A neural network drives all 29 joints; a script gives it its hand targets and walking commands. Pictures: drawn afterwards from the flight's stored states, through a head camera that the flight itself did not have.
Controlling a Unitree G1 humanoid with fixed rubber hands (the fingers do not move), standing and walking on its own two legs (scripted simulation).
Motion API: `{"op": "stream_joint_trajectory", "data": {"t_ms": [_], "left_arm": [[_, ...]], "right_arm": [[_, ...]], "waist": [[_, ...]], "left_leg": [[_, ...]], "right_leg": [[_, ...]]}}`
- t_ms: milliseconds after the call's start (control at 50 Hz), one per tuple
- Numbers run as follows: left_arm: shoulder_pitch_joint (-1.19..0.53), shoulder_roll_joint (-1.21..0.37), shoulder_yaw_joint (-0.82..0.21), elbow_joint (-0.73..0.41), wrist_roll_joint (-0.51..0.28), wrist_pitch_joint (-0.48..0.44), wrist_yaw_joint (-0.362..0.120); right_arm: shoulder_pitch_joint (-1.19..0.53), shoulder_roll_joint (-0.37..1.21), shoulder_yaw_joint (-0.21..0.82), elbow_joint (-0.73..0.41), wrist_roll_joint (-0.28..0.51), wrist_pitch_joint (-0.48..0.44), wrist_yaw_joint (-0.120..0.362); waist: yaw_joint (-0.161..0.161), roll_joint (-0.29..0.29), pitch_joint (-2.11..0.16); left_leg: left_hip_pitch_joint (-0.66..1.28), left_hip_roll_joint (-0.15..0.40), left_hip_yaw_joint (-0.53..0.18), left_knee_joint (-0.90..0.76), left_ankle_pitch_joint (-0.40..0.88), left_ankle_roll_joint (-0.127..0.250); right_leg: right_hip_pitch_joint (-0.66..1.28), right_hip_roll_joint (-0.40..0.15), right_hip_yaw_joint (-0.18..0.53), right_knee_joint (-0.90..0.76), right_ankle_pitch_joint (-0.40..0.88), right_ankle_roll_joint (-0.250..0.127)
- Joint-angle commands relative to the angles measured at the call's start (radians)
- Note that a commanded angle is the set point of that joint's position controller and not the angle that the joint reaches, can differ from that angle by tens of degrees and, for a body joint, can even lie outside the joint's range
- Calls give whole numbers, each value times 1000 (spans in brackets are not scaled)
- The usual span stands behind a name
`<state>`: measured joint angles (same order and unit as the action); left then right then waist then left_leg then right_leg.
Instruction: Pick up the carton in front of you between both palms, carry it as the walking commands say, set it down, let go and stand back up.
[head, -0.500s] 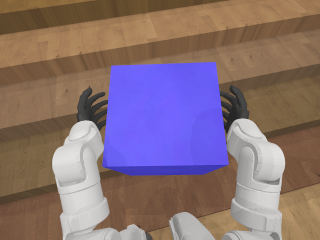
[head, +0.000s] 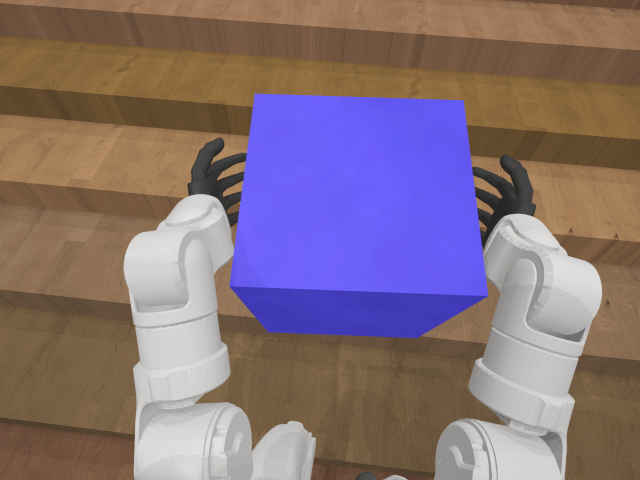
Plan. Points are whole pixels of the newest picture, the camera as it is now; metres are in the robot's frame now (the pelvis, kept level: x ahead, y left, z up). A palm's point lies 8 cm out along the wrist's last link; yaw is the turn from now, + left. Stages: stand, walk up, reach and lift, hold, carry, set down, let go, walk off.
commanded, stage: carry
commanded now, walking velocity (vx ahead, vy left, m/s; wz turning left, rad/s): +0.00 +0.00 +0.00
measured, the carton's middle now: (349, 236) +0.38 +0.04 +0.09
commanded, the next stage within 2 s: none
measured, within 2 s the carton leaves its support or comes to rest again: neither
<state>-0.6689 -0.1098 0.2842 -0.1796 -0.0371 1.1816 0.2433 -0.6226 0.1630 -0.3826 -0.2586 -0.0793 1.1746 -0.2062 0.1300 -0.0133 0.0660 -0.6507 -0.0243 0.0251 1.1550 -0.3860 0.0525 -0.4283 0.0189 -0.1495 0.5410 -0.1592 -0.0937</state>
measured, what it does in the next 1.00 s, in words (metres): steps on the spot: left foot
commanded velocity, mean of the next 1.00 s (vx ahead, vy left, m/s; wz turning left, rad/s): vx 0.00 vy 0.00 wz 0.00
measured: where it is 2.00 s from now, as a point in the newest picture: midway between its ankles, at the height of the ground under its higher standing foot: outside the picture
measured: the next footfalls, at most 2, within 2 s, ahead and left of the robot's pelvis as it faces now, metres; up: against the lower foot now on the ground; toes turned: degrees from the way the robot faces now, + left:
left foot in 0.04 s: +0.09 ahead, +0.09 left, +0.00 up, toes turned +2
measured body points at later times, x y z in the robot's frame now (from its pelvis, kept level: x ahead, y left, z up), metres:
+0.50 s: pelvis +0.08 +0.02 +0.01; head +0.07 +0.02 +0.46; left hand +0.42 +0.17 +0.12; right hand +0.42 -0.14 +0.11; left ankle +0.05 +0.09 -0.73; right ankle +0.08 -0.08 -0.72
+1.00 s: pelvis +0.09 -0.01 +0.01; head +0.07 -0.01 +0.46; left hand +0.42 +0.14 +0.12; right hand +0.41 -0.18 +0.11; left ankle +0.05 +0.09 -0.72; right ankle +0.08 -0.08 -0.73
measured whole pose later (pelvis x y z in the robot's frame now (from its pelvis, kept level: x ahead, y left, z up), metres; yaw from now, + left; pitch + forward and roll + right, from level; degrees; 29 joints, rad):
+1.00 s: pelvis +0.09 -0.01 +0.01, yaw -1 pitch +2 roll +0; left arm -0.44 -0.16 0.30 0.01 0.09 1.03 0.18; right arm -0.44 0.15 -0.28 0.00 -0.08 1.04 -0.19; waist 0.00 0.01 -0.10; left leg -0.21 -0.01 0.06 0.49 -0.31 0.03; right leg -0.26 0.02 -0.12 0.49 -0.27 -0.07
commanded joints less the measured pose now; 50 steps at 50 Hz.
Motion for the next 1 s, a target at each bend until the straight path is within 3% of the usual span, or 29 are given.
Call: {"op": "stream_joint_trajectory", "data": {"t_ms": [0,20,40,60,80,100,120,140,160,200,240,260,360,480,760,980], "left_arm": [[-571,-775,-665,-46,-233,-3,-82],[-535,-757,-634,-13,-198,9,-77],[-506,-741,-602,18,-159,20,-70],[-509,-728,-573,39,-128,30,-67],[-496,-709,-542,86,-95,37,-60],[-464,-695,-498,118,-58,39,-52],[-432,-701,-473,138,-24,42,-47],[-439,-726,-466,140,-3,37,-49],[-458,-748,-452,150,13,30,-52],[-449,-782,-449,191,25,9,-65],[-448,-811,-470,213,29,-21,-73],[-447,-825,-481,227,25,-34,-76],[-467,-860,-547,180,-24,-100,-82],[-423,-839,-586,144,-49,-141,-77],[-329,-781,-560,141,-17,-157,-64],[-334,-781,-562,145,-25,-163,-64]], "right_arm": [[-459,552,557,71,98,18,7],[-443,556,566,86,109,26,11],[-459,565,581,98,120,34,16],[-495,583,585,111,131,35,20],[-513,586,581,128,141,43,26],[-518,598,590,163,162,47,30],[-560,641,611,176,184,37,34],[-587,682,629,174,201,24,39],[-613,726,641,178,211,13,47],[-614,774,644,208,196,-10,55],[-611,796,644,222,179,-34,57],[-609,797,641,226,167,-46,55],[-527,791,629,237,125,-100,42],[-448,749,643,206,113,-137,27],[-405,727,683,190,146,-152,22],[-401,729,678,202,148,-157,18]], "waist": [[-110,-159,-571],[-132,-131,-584],[-133,-116,-575],[-129,-30,-576],[-129,10,-539],[-120,154,-559],[-139,166,-617],[-134,139,-585],[-120,93,-549],[-111,49,-534],[-109,25,-522],[-111,25,-511],[-125,39,-524],[-128,29,-526],[-125,-3,-482],[-127,0,-467]], "left_leg": [[341,-4,46,-428,130,1],[419,-7,54,-575,255,4],[476,-12,58,-706,353,11],[533,47,-14,-763,520,32],[612,171,-146,-821,839,32],[767,318,-234,-677,1337,77],[793,332,-241,-653,1368,128],[704,304,-246,-671,1201,122],[626,266,-215,-704,1078,73],[551,216,-155,-710,956,11],[527,180,-114,-719,740,-1],[534,176,-106,-724,699,1],[595,185,-94,-696,740,26],[584,174,-84,-691,651,41],[504,146,-78,-703,402,43],[490,143,-73,-703,330,38]], "right_leg": [[242,-234,191,-60,668,-156],[232,-235,152,-17,608,-144],[220,-199,121,15,519,-114],[227,-152,99,48,370,-55],[160,-131,128,89,34,-14],[17,-108,117,152,-222,23],[20,-106,127,99,-234,44],[79,-109,140,21,-197,49],[158,-100,124,-5,-132,50],[275,-110,121,-25,-9,41],[284,-131,140,-32,74,24],[266,-136,145,-37,80,19],[234,-146,156,-39,110,11],[263,-154,165,-41,169,2],[335,-179,186,-70,327,-23],[345,-178,202,-90,334,-26]]}}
